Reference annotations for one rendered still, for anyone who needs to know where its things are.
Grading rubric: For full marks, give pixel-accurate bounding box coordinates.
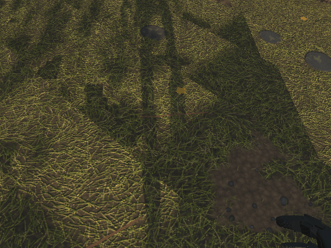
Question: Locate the robot right hand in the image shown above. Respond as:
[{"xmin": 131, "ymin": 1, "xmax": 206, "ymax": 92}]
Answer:
[{"xmin": 276, "ymin": 214, "xmax": 331, "ymax": 248}]

